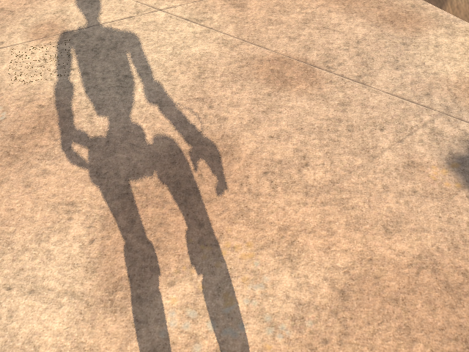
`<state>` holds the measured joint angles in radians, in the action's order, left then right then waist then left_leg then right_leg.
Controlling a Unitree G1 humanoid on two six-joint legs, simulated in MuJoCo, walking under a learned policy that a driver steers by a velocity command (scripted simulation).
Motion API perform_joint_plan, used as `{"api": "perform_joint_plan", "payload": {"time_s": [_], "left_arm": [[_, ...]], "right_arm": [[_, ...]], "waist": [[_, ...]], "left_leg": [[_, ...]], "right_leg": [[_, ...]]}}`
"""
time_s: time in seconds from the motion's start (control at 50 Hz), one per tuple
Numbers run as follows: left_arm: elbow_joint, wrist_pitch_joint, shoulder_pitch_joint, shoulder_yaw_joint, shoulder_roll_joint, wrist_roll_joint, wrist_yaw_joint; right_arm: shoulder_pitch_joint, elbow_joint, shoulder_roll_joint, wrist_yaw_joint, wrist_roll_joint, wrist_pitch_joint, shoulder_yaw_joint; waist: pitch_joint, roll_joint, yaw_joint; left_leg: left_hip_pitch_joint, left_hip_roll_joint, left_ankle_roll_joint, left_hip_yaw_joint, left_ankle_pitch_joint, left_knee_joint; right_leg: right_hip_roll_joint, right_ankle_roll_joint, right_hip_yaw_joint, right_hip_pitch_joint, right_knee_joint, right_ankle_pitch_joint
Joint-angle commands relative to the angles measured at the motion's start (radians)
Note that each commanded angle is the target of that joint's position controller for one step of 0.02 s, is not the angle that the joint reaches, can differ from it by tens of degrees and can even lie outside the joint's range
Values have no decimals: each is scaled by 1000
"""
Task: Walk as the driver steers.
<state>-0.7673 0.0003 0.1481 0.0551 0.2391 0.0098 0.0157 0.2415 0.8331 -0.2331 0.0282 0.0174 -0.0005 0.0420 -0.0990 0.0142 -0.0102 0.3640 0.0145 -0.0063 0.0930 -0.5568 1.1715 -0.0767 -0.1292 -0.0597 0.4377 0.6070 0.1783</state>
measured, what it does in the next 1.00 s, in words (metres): walks ahead: left foot, then right foot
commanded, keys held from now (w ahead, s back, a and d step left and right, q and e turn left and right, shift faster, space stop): e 0.20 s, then no key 0.48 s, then w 0.32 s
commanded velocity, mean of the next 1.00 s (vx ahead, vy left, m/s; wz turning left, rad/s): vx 0.09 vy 0.00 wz -0.25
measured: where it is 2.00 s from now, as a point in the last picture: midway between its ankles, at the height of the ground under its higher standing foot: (272, 302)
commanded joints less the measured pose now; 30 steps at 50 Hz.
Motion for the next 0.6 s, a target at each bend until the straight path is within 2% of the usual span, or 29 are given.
{"api": "perform_joint_plan", "payload": {"time_s": [0.02, 0.04, 0.06, 0.1, 0.18, 0.24, 0.34, 0.36, 0.4, 0.42, 0.44, 0.46, 0.48, 0.5, 0.52, 0.54, 0.6], "left_arm": [[40, -25, 72, 39, 130, -14, -25], [46, -25, 49, 36, 115, -10, -27], [47, -21, 48, 36, 119, -2, -23], [45, -11, 58, 46, 148, 4, -14], [47, -23, 80, 57, 172, 8, -14], [46, -30, 90, 59, 172, 13, -14], [36, -34, 77, 52, 155, 25, -11], [32, -37, 75, 50, 152, 23, -11], [22, -44, 66, 44, 145, 7, -19], [20, -41, 83, 34, 115, 0, -25], [32, -35, 113, 18, 59, -16, -26], [34, -28, 59, 36, 120, 7, -30], [24, -26, 54, 41, 134, 19, -26], [1, -27, 87, 41, 121, 13, -20], [-19, -30, 114, 40, 116, 12, -18], [-35, -35, 129, 38, 110, 15, -16], [-50, -41, 90, 16, 71, 7, -22]], "right_arm": [[-2, -87, -118, 4, 13, 5, 27], [27, -79, -113, 4, 23, 18, 27], [47, -70, -101, 3, 25, 30, 25], [57, -72, -82, 1, 15, 41, 21], [-20, -102, -94, 5, 11, 52, 24], [-42, -109, -98, 7, 4, 49, 24], [-15, -103, -92, 12, -10, 33, 17], [8, -99, -91, 14, -13, 29, 16], [84, -77, -78, 18, -10, 17, 12], [75, -83, -111, 24, 2, 8, 17], [37, -115, -191, 25, 20, 1, 28], [-21, -118, -210, 16, 21, -1, 32], [-29, -111, -154, 13, 16, -9, 18], [-69, -107, -122, 11, 9, -16, 8], [-90, -110, -118, 10, 7, -18, 7], [-85, -105, -114, 12, 3, -21, 5], [-17, -68, -106, 9, -1, -21, 0]], "waist": [[117, -42, 16], [122, -62, -3], [146, -61, -9], [178, -55, -13], [165, -109, 23], [158, -125, 39], [160, -142, 42], [157, -143, 35], [143, -123, -7], [125, -45, 5], [145, 152, 27], [61, 179, 11], [54, 98, 28], [58, 79, 60], [74, 95, 69], [85, 122, 65], [113, 120, 23]], "left_leg": [[223, 42, -16, -126, 103, 36], [168, 37, -20, -119, 138, 0], [133, 21, -22, -113, 154, -14], [114, 10, -28, -117, 162, -68], [148, 3, -40, -135, 181, -193], [139, -6, -37, -139, 180, -268], [-8, -41, 5, -110, 130, -432], [-48, -50, 19, -102, 133, -496], [-193, -59, 56, -88, 247, -752], [-237, 24, 78, -184, 238, -871], [-266, 262, 152, -473, 148, -984], [-88, 364, 236, -565, 278, -1006], [-48, 321, 248, -500, 383, -983], [-51, 258, 223, -404, 463, -956], [-87, 208, 197, -333, 544, -931], [-137, 184, 191, -291, 651, -905], [-269, 161, 188, -237, 859, -830]], "right_leg": [[298, -177, 420, -239, -317, -256], [256, -151, 374, -190, -323, -255], [235, -137, 353, -172, -316, -285], [216, -125, 348, -171, -310, -281], [196, -105, 424, -177, -356, 57], [201, -97, 467, -189, -367, 157], [204, -87, 489, -162, -339, 87], [206, -79, 500, -156, -331, 68], [175, -28, 492, -98, -290, 79], [122, 26, 450, -46, -229, 159], [-1, 83, 302, 41, -38, 257], [-82, 98, 178, 40, 105, 329], [-42, 103, 218, -26, 214, 288], [-40, 110, 213, -50, 265, 238], [-40, 120, 204, -56, 298, 212], [-37, 130, 194, -45, 311, 211], [0, 162, 140, -62, 164, 235]]}}
Next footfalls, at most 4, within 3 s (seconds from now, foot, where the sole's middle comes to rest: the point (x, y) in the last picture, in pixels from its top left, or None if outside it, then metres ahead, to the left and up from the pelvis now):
0.42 left None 0.09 0.13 -0.76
0.74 right None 0.02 -0.06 -0.76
1.00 left None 0.18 0.13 -0.76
1.50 right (299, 338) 0.46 -0.12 -0.76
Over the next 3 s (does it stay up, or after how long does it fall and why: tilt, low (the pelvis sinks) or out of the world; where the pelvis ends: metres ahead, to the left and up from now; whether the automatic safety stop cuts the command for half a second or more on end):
stays up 0.67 -0.11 0.02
